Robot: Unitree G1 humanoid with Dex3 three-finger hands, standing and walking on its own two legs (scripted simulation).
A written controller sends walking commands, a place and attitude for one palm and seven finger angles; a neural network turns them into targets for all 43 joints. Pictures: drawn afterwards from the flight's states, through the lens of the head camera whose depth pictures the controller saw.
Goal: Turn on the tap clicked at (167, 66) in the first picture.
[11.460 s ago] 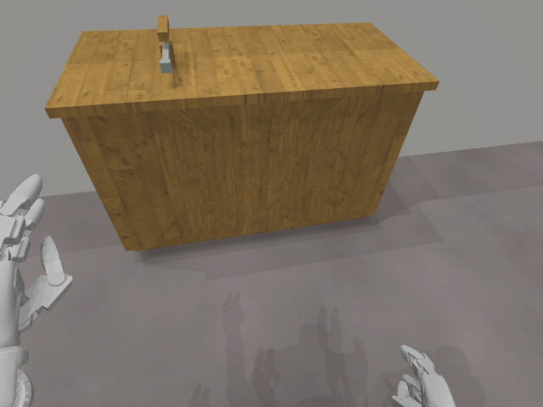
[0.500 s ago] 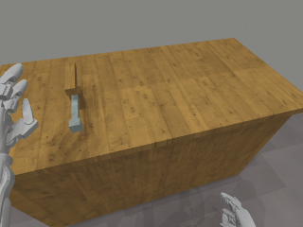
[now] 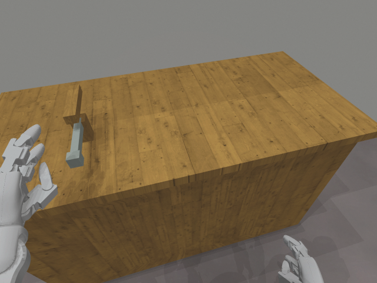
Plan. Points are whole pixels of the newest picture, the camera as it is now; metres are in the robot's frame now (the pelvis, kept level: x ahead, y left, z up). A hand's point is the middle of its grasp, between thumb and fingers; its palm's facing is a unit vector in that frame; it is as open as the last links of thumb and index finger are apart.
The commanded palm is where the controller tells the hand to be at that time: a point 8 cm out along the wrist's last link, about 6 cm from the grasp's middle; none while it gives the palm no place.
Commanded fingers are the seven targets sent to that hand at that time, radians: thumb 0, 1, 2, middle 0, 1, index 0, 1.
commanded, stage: turn the palm inward beside the body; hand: left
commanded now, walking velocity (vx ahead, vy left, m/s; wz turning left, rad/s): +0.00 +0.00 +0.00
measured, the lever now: (75, 159) +0.33 +0.30 +0.09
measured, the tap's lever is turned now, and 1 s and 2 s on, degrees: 0 0 0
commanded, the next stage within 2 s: reach beside the lever's end, fingers flat in 1.54 s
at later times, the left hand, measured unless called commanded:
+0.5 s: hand (52, 201) +0.20 +0.25 +0.15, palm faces +0.47 -0.85 -0.21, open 7.4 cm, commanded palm +0.15 +0.29 +0.16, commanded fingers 0.00 0.90 0.90 -0.20 -0.30 -0.20 -0.30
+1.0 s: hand (50, 213) +0.18 +0.25 +0.14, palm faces +0.52 -0.85 -0.13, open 7.4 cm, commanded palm +0.13 +0.29 +0.15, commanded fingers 0.00 0.90 0.90 -0.20 -0.30 -0.20 -0.30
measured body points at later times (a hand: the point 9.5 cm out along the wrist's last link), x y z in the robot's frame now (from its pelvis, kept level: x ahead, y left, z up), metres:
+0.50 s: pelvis +0.01 +0.00 +0.00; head +0.00 -0.02 +0.45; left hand +0.17 +0.29 +0.16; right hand +0.21 -0.21 -0.08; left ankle +0.00 +0.14 -0.72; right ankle +0.02 -0.08 -0.72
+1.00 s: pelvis +0.00 +0.02 +0.00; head -0.02 +0.00 +0.45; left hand +0.15 +0.29 +0.15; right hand +0.21 -0.19 -0.07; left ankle +0.00 +0.14 -0.72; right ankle +0.02 -0.08 -0.72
